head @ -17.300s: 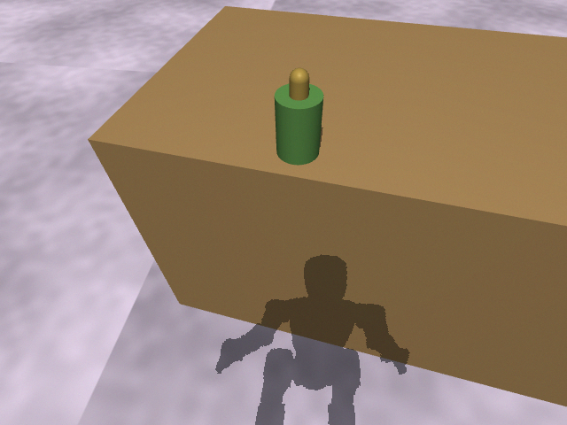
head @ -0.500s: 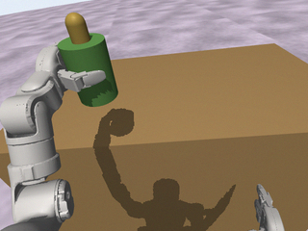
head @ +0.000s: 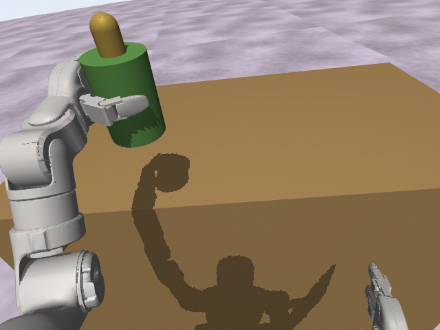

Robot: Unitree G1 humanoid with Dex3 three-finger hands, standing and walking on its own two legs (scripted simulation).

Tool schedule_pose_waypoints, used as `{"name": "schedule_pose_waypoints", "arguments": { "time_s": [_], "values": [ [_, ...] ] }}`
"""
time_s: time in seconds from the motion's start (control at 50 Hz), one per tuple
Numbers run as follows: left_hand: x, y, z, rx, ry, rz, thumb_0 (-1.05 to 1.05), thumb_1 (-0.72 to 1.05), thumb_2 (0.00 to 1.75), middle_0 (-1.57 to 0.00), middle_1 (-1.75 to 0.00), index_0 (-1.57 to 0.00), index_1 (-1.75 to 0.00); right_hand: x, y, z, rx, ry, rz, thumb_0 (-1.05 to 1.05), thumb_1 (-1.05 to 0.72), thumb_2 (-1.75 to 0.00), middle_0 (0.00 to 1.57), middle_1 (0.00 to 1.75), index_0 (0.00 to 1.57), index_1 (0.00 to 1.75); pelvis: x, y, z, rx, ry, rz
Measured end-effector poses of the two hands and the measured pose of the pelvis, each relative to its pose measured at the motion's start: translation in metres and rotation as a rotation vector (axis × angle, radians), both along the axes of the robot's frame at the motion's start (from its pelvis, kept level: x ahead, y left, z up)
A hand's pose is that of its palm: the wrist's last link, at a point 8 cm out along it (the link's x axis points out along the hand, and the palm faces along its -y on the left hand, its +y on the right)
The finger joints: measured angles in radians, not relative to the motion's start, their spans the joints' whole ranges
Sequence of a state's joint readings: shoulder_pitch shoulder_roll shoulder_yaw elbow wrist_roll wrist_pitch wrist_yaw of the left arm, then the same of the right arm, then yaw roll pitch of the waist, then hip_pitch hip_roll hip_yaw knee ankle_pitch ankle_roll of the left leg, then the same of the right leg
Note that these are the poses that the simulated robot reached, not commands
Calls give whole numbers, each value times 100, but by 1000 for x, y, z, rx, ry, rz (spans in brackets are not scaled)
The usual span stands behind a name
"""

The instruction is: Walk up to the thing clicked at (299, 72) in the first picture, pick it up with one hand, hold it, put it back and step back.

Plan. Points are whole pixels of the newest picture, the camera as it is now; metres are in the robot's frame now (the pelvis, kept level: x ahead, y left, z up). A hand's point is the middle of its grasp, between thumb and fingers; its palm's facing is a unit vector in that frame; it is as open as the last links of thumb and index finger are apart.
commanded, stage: hold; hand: left
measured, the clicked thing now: (122, 81) +0.34 +0.15 +0.36
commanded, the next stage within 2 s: crouch in 1.20 s
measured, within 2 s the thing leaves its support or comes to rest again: neither
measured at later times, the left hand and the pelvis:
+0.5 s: hand (120, 89) +0.33 +0.15 +0.35, palm faces +0.14 -0.99 -0.02, open 11.9 cm; pelvis +0.00 +0.00 +0.00, yaw +0 degrees
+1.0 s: hand (123, 92) +0.33 +0.15 +0.34, palm faces +0.14 -0.99 -0.02, open 11.9 cm; pelvis +0.00 -0.01 +0.00, yaw +0 degrees
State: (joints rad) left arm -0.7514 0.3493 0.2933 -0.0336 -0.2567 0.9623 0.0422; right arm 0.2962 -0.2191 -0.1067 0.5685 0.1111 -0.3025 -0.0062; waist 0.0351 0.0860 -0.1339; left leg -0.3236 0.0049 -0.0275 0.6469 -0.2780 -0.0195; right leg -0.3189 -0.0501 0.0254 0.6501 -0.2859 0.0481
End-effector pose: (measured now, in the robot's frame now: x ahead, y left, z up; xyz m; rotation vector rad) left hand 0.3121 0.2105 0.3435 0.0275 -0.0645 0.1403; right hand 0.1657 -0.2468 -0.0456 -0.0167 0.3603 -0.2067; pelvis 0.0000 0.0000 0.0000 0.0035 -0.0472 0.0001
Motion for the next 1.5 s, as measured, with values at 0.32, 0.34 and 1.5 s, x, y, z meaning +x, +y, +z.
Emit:
{"name": "schedule_pose_waypoints", "arguments": {
  "time_s": [0.32, 0.34, 1.5],
  "values": [
    [-4, -5, 12, -3, -11, 7, 0, -61, 103, -60, -103, -61, -103, 3, 3, -4, 14, 0, 3, -1, 52, -6, 5, 5, 5, 5, 0, -1, 0, 1, -4, 2],
    [-4, -5, 12, -2, -9, 9, 0, -61, 103, -60, -103, -61, -103, 2, 2, -4, 14, 0, 2, -1, 52, -6, 5, 5, 5, 5, 0, -1, 0, 2, -5, 1],
    [7, -5, -4, -27, 27, 14, 0, -61, 103, -60, -103, -61, -104, -1, -11, -8, 0, 17, -44, -1, 53, -6, 5, 5, 5, 5, -2, -3, 0, 4, -1, 0]
  ]
}}
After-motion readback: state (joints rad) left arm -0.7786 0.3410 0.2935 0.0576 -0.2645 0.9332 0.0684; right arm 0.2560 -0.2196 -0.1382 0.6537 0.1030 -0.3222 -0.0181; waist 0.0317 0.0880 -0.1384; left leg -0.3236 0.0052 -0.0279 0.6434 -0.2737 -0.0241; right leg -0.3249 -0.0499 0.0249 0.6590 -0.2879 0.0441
